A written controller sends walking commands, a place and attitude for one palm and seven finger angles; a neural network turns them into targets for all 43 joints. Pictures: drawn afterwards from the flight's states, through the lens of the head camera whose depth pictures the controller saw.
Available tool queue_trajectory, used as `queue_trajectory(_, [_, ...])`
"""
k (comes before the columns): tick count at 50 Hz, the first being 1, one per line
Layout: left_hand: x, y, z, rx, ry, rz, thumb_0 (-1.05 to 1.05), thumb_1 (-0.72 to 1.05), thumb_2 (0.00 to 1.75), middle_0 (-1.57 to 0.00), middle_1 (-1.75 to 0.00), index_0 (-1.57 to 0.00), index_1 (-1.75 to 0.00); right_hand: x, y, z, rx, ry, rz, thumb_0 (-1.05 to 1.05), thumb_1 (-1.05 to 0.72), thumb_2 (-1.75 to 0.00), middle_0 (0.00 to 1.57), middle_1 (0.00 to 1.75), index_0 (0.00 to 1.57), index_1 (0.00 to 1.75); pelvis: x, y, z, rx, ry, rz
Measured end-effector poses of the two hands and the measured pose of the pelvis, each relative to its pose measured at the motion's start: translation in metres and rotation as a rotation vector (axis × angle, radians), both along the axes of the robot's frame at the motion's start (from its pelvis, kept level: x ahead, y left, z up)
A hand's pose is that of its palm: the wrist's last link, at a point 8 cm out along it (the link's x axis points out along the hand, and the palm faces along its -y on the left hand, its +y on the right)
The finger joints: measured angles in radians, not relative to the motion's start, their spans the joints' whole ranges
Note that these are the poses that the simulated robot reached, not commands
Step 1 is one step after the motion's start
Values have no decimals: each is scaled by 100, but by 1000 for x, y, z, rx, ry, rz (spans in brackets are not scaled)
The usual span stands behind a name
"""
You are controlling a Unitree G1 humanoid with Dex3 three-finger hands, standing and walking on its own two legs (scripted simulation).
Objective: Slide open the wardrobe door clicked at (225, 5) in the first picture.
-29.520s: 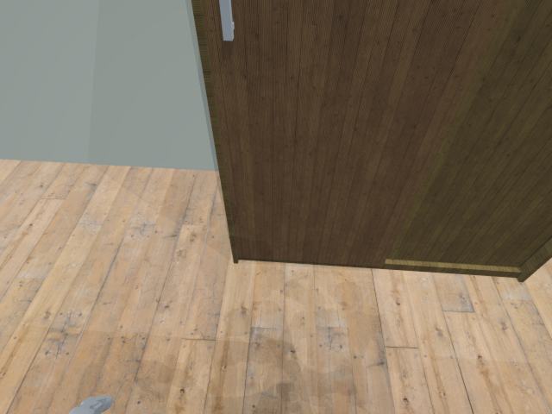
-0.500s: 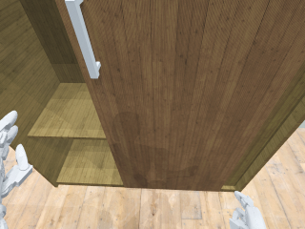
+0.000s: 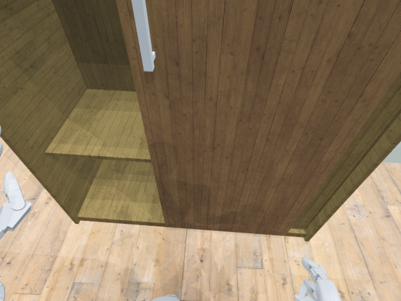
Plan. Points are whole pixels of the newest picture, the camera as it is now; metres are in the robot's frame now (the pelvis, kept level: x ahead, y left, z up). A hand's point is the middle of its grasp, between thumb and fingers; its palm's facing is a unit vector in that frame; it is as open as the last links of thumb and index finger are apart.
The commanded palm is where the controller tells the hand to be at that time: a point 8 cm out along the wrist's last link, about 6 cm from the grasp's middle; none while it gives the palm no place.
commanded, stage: step back with the hand held close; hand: left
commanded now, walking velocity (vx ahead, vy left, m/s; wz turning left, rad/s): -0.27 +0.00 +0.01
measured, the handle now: (144, 20) +0.54 +0.15 +0.29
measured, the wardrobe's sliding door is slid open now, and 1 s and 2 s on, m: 0.47 0.47 0.47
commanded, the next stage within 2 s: stop stepping back and stand still in 0.42 s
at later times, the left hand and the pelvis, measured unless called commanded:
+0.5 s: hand out of the picture +0.10 +0.29 +0.19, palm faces +0.53 -0.75 -0.39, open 7.5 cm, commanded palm +0.02 +0.32 +0.19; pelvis -0.09 +0.01 -0.02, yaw +6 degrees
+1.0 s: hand out of the picture -0.01 +0.30 +0.18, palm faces +0.42 -0.81 -0.41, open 7.5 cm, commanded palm -0.08 +0.34 +0.19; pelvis -0.22 +0.04 +0.02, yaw -1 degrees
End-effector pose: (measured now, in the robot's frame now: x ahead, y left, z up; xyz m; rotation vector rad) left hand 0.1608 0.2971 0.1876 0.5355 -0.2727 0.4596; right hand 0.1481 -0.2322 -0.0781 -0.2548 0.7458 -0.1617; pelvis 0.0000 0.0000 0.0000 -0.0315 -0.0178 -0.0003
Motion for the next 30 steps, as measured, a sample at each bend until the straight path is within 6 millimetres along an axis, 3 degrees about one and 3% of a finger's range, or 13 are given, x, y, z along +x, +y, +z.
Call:
queue_trajectory(12, [-47,7,5,58,-46,36,2,88,90,-21,-30,-21,-31,-21,-4,-1,-25,-22,37,1,-91,-90,20,30,20,30,-31,-3,-7,9,-20,47])
queue_trajectory(22, [-83,17,-1,35,-114,-18,2,88,90,-21,-30,-21,-31,-51,9,-3,-76,-32,55,1,-91,-90,20,30,20,30,-78,10,-20,-45,-35,66])
queue_trajectory(30, [-153,29,13,28,-148,42,2,88,90,-21,-30,-21,-31,-85,38,0,28,-56,117,1,-91,-90,20,30,20,30,-119,4,-14,-33,8,115])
